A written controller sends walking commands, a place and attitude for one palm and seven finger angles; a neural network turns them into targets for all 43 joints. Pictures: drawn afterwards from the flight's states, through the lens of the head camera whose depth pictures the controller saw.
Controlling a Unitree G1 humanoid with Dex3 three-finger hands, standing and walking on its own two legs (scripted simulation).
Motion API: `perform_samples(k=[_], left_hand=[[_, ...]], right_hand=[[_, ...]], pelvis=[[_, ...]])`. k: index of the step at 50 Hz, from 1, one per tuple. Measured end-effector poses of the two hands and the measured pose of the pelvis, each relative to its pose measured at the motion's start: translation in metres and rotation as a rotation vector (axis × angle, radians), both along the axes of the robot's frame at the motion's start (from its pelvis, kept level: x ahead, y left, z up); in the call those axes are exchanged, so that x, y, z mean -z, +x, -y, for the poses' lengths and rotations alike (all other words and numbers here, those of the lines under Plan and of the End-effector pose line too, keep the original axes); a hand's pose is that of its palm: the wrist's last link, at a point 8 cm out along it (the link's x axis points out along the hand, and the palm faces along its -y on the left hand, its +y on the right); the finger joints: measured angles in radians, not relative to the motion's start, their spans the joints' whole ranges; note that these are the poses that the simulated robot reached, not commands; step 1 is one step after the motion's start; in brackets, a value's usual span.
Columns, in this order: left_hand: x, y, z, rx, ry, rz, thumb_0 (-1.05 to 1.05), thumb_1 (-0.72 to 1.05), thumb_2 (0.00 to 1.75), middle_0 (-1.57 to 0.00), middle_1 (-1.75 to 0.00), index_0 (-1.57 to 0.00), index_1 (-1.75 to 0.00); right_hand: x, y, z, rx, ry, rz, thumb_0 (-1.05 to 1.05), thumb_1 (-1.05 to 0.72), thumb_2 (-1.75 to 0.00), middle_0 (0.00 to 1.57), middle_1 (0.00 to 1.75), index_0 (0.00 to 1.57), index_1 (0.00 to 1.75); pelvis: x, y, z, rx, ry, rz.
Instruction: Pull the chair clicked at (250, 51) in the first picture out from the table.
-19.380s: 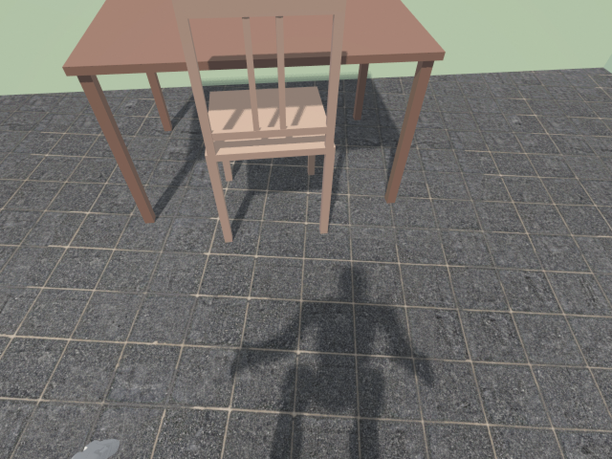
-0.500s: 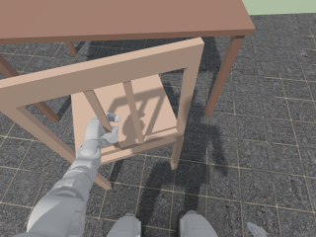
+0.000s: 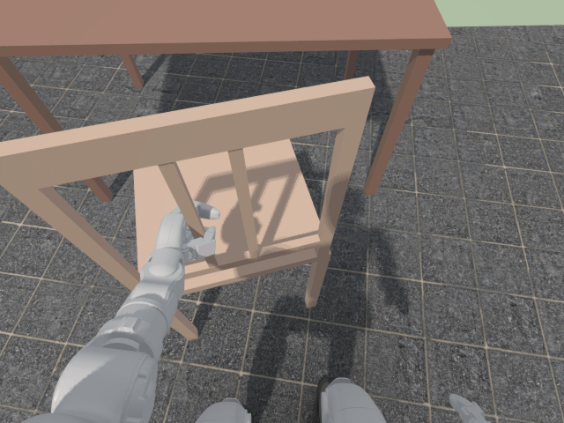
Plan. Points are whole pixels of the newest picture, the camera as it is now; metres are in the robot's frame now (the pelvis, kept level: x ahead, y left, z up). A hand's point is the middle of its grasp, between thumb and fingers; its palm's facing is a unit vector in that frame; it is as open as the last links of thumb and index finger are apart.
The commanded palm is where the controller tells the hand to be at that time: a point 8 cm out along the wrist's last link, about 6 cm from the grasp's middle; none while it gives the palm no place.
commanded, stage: step backward, pulling the chair out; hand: left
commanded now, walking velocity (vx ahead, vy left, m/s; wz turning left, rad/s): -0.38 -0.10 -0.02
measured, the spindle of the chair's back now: (195, 223) +0.41 +0.14 -0.04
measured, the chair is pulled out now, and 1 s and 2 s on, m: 0.37 0.61 0.63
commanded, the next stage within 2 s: stop walking, hand still on the chair in 0.46 s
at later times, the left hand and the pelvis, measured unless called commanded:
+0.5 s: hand (196, 308) +0.28 +0.12 -0.05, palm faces -0.03 -0.98 -0.19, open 5.2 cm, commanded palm +0.29 +0.17 -0.05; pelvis -0.10 +0.01 +0.00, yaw -2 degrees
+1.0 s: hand (189, 407) +0.15 +0.12 -0.05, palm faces -0.02 -0.98 -0.21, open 5.2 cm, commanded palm +0.13 +0.17 -0.03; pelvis -0.14 -0.01 +0.01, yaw -3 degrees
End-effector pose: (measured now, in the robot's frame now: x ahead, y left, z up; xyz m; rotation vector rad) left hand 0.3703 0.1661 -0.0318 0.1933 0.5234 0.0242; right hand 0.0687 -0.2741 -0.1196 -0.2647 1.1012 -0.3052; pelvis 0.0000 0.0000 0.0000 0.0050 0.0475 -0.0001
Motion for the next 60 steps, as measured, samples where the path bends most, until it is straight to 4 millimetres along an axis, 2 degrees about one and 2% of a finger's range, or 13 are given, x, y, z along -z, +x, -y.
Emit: perform_samples(k=[5,9,13,20,24,31,37,42,46,54,60], left_hand=[[0.000,-0.021,-0.004,0.013,-0.007,-0.006,0.04,0.71,0.78,-0.23,-1.17,-0.49,-1.44],[-0.001,-0.038,-0.006,-0.002,0.003,0.002,0.04,0.70,0.79,-0.24,-1.18,-0.49,-1.44],[-0.001,-0.054,-0.005,-0.024,0.014,0.004,0.04,0.69,0.79,-0.27,-1.17,-0.49,-1.44],[-0.002,-0.084,-0.007,-0.012,0.005,-0.007,0.04,0.70,0.78,-0.25,-1.17,-0.49,-1.44],[-0.003,-0.104,-0.009,0.000,-0.001,-0.011,0.04,0.71,0.77,-0.23,-1.18,-0.49,-1.44],[-0.003,-0.143,-0.011,-0.034,0.008,-0.004,0.04,0.70,0.78,-0.25,-1.18,-0.49,-1.44],[-0.004,-0.181,-0.008,-0.056,0.025,0.007,0.03,0.69,0.79,-0.27,-1.18,-0.49,-1.44],[-0.004,-0.207,-0.007,-0.030,0.027,0.010,0.03,0.69,0.79,-0.26,-1.20,-0.49,-1.44],[-0.003,-0.222,-0.007,0.001,0.025,0.014,0.02,0.69,0.78,-0.25,-1.21,-0.49,-1.44],[-0.004,-0.251,-0.005,-0.029,0.021,0.003,0.03,0.69,0.78,-0.25,-1.21,-0.49,-1.44],[-0.004,-0.262,-0.003,-0.063,0.025,0.005,0.03,0.68,0.80,-0.27,-1.20,-0.50,-1.44]], right_hand=[[-0.007,-0.020,-0.007,-0.013,-0.005,-0.011,0.01,-0.91,-0.90,0.20,0.30,0.21,0.30],[-0.002,-0.034,-0.015,-0.023,0.048,-0.012,0.01,-0.91,-0.90,0.20,0.30,0.21,0.30],[0.003,-0.050,-0.014,-0.001,0.080,0.005,0.01,-0.91,-0.90,0.20,0.30,0.21,0.30],[-0.001,-0.081,-0.003,0.003,0.002,0.012,0.01,-0.91,-0.90,0.20,0.30,0.21,0.30],[-0.008,-0.100,-0.005,0.000,-0.010,0.015,0.01,-0.91,-0.90,0.20,0.30,0.21,0.30],[-0.001,-0.129,-0.013,-0.007,0.066,0.038,0.01,-0.91,-0.90,0.20,0.30,0.21,0.30],[-0.003,-0.143,-0.006,0.019,0.072,0.066,0.01,-0.91,-0.90,0.20,0.30,0.21,0.30],[-0.009,-0.145,-0.001,0.023,0.030,0.092,0.01,-0.91,-0.90,0.20,0.30,0.21,0.30],[-0.015,-0.140,-0.006,0.029,0.020,0.134,0.01,-0.91,-0.90,0.20,0.30,0.21,0.30],[-0.017,-0.110,-0.027,-0.050,0.117,0.183,0.01,-0.91,-0.90,0.20,0.30,0.21,0.30],[-0.020,-0.086,-0.018,-0.082,0.108,0.227,0.01,-0.91,-0.90,0.20,0.30,0.21,0.30]], pelvis=[[-0.004,-0.018,-0.004,0.029,0.001,0.003],[-0.003,-0.029,0.005,0.041,-0.010,0.004],[-0.004,-0.051,0.011,0.043,-0.035,0.015],[-0.001,-0.083,-0.002,0.008,-0.007,0.007],[-0.003,-0.101,-0.006,0.035,0.003,0.020],[-0.001,-0.126,0.010,0.043,-0.020,0.057],[-0.003,-0.137,0.014,0.044,0.010,0.078],[-0.004,-0.139,0.006,0.057,0.010,0.104],[-0.005,-0.140,0.001,0.071,-0.003,0.119],[-0.009,-0.133,0.018,0.036,0.001,0.134],[-0.010,-0.124,0.022,0.039,0.008,0.118]])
